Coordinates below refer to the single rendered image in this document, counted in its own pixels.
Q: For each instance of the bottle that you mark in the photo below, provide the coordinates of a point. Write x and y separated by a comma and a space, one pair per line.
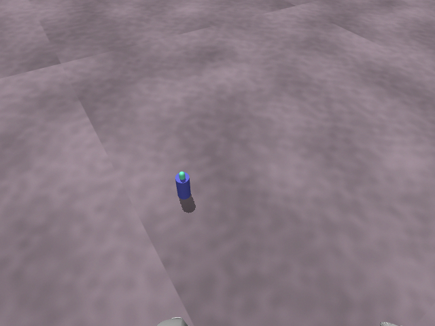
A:
183, 185

